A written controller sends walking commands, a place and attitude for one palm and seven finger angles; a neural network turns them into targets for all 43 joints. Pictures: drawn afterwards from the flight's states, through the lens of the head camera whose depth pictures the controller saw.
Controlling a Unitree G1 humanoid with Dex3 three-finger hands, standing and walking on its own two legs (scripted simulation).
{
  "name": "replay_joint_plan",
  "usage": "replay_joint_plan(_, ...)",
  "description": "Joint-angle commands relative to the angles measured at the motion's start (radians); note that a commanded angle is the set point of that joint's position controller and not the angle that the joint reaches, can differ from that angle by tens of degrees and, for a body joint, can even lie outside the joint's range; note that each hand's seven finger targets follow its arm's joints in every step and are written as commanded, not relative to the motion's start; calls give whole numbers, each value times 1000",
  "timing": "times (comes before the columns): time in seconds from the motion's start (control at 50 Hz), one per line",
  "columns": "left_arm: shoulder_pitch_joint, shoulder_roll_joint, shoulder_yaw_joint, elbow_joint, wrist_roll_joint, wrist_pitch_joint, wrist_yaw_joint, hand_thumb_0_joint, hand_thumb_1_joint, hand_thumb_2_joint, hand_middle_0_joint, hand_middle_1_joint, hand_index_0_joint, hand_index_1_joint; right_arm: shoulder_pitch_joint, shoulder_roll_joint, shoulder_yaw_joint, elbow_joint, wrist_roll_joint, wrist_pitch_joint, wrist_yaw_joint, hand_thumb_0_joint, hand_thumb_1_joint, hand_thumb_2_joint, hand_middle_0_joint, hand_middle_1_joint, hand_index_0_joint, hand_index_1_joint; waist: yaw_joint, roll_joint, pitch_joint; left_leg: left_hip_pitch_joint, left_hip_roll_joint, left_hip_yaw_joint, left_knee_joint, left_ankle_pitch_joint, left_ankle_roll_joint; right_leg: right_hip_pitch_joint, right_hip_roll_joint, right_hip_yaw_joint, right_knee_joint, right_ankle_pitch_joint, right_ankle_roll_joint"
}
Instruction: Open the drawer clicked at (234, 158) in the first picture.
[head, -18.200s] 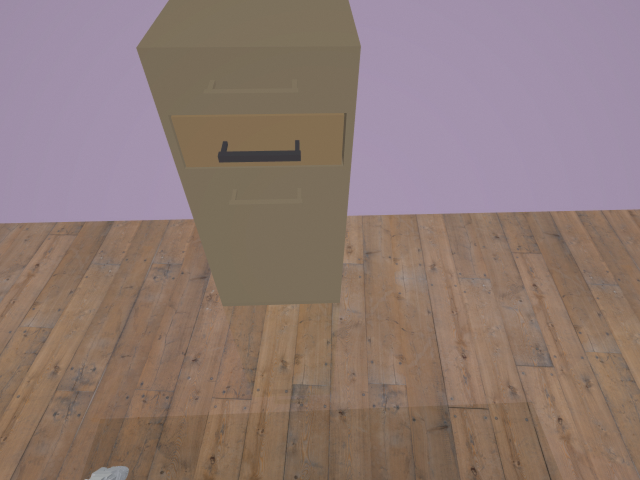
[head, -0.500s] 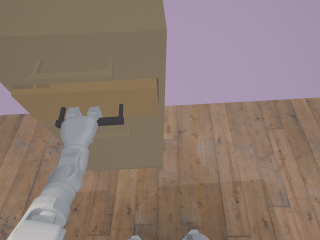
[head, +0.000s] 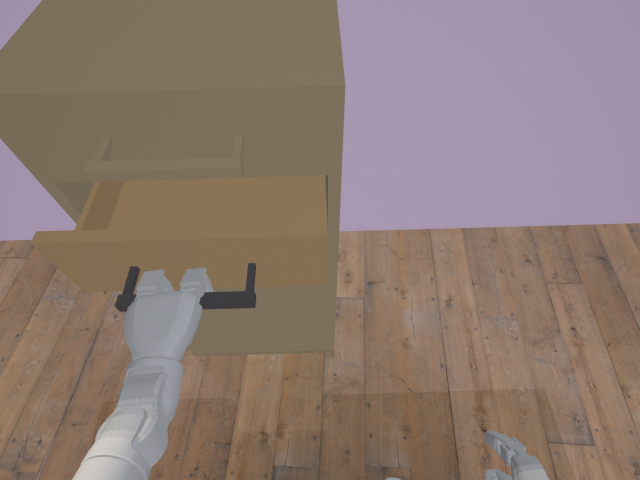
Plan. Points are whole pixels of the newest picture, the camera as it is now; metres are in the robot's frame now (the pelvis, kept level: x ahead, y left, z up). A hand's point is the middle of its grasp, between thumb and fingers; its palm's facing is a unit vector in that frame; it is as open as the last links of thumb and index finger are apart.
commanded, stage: pull the drawer open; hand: left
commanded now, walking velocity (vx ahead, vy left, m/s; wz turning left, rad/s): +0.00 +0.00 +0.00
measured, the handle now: (189, 287) +0.37 +0.21 -0.02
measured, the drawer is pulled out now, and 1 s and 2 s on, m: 0.10 0.22 0.30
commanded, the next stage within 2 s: open the thumb to release the handle in 1.98 s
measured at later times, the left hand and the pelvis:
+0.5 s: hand (174, 373) +0.25 +0.21 -0.04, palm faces -0.03 -0.09 -1.00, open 5.4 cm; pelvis -0.02 -0.01 +0.00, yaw +0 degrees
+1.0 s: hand (164, 430) +0.19 +0.20 -0.04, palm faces -0.03 -0.10 -1.00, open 5.4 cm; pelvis -0.02 -0.02 -0.01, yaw +0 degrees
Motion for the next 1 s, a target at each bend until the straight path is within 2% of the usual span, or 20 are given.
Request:
replay_joint_plan(0.0,-113,151,85,-185,3,17,52,0,900,900,-400,-1350,-400,-1350,-11,-127,-48,-114,-5,-39,-12,0,-900,-900,200,300,200,300,13,-12,-295,176,-3,-64,-60,583,-30,203,24,11,-34,441,-34)
replay_joint_plan(0.02,-113,131,67,-184,2,18,53,0,900,900,-400,-1350,-400,-1350,-12,-125,-48,-113,-6,-40,-13,0,-900,-900,200,300,200,300,8,-21,-292,175,-4,-63,-60,565,-30,199,25,7,-33,430,-33)
replay_joint_plan(0.06,-77,133,75,-183,-3,17,53,0,900,900,-400,-1350,-400,-1350,-19,-122,-46,-117,-5,-44,-15,0,-900,-900,200,300,200,300,15,-42,-288,158,-11,-56,-61,539,-27,218,25,11,-36,439,-34)
replay_joint_plan(0.1,-38,150,93,-194,-9,15,51,0,900,900,-400,-1350,-400,-1350,-28,-121,-43,-121,-3,-48,-17,0,-900,-900,200,300,200,300,24,-29,-285,155,-13,-57,-65,540,-28,230,21,15,-35,452,-34)
replay_joint_plan(0.14,-43,134,77,-194,-11,12,48,0,900,900,-400,-1350,-400,-1350,-37,-121,-41,-124,-2,-49,-19,0,-900,-900,200,300,200,300,16,-62,-253,132,-16,-56,-70,486,-25,220,22,12,-41,417,-34)
replay_joint_plan(0.2,-44,152,93,-211,-4,3,50,0,900,900,-400,-1350,-400,-1350,-49,-120,-39,-128,-3,-54,-23,0,-900,-900,200,300,200,300,24,-44,-254,125,-20,-52,-71,450,-23,219,21,21,-40,395,-37)
replay_joint_plan(0.22,-18,127,74,-211,-8,1,49,0,900,900,-400,-1350,-400,-1350,-47,-117,-41,-131,-4,-57,-22,0,-900,-900,200,300,200,300,23,-45,-256,130,-21,-50,-70,455,-22,221,20,19,-43,401,-35)
replay_joint_plan(0.36,34,152,102,-225,-11,-10,50,0,900,900,-400,-1350,-400,-1350,-63,-118,-38,-138,-1,-70,-24,0,-900,-900,200,300,200,300,31,-66,-230,93,-28,-43,-75,364,-19,223,19,27,-48,345,-37)
replay_joint_plan(0.4,87,158,113,-257,-12,-15,51,0,900,900,-400,-1350,-400,-1350,-68,-116,-38,-148,-2,-72,-23,0,-900,-900,200,300,200,300,44,-45,-256,102,-29,-42,-72,391,-19,242,17,33,-41,375,-38)
replay_joint_plan(0.44,134,135,93,-270,-16,-17,51,0,900,900,-400,-1350,-400,-1350,-74,-114,-39,-150,-2,-74,-18,0,-900,-900,200,300,200,300,39,-57,-233,99,-28,-42,-69,384,-20,231,18,31,-44,373,-38)
replay_joint_plan(0.48,167,152,117,-291,-20,-19,54,0,900,900,-400,-1350,-400,-1350,-88,-118,-36,-156,-2,-74,-17,0,-900,-900,200,300,200,300,47,-44,-225,93,-28,-45,-73,383,-21,228,19,36,-43,367,-41)
replay_joint_plan(0.54,189,145,108,-305,-17,-20,60,0,900,900,-400,-1350,-400,-1350,-85,-116,-37,-158,-5,-78,-15,0,-900,-900,200,300,200,300,40,-69,-213,81,-29,-42,-67,345,-18,221,17,33,-43,341,-37)
replay_joint_plan(0.6,225,151,114,-359,-8,-25,70,0,900,900,-400,-1350,-400,-1350,-96,-115,-36,-163,-8,-80,-12,0,-900,-900,200,300,200,300,49,-27,-234,102,-27,-44,-64,375,-23,213,17,37,-29,354,-42)
replay_joint_plan(0.62,249,128,93,-366,-11,-24,71,0,900,900,-400,-1350,-400,-1350,-97,-112,-37,-165,-8,-81,-8,0,-900,-900,200,300,200,300,45,-29,-222,109,-25,-43,-60,382,-21,207,17,34,-31,362,-42)
replay_joint_plan(0.66,285,136,104,-379,-14,-23,75,0,900,900,-400,-1350,-400,-1350,-102,-113,-36,-167,-9,-81,-6,0,-900,-900,200,300,200,300,44,-54,-210,95,-25,-45,-55,366,-23,201,18,32,-27,351,-40)
replay_joint_plan(0.74,298,121,86,-419,-10,-25,82,0,900,900,-400,-1350,-400,-1350,-112,-112,-34,-173,-12,-86,-2,0,-900,-900,200,300,200,300,39,-36,-200,103,-22,-49,-50,354,-21,176,17,30,-24,329,-40)
replay_joint_plan(0.8,387,118,90,-447,-13,-28,86,0,900,900,-400,-1350,-400,-1350,-114,-107,-30,-190,-13,-88,3,0,-900,-900,200,300,200,300,52,-50,-218,107,-22,-51,-43,371,-23,188,15,28,-12,341,-40)
replay_joint_plan(0.84,413,110,79,-469,-11,-32,87,0,900,900,-400,-1350,-400,-1350,-121,-105,-29,-196,-14,-87,7,0,-900,-900,200,300,200,300,52,-33,-194,104,-22,-52,-40,356,-24,165,17,27,-12,319,-42)
replay_joint_plan(0.94,423,117,82,-491,-3,-38,89,0,900,900,-400,-1350,-400,-1350,-125,-103,-22,-205,-17,-86,8,0,-900,-900,200,300,200,300,46,-48,-169,90,-23,-54,-30,318,-23,142,17,29,-8,286,-42)
replay_joint_plan(0.98,473,120,90,-514,-10,-43,90,0,900,900,-400,-1350,-400,-1350,-128,-102,-21,-216,-19,-89,10,0,-900,-900,200,300,200,300,53,-59,-190,91,-24,-53,-25,334,-22,161,15,33,-5,318,-43)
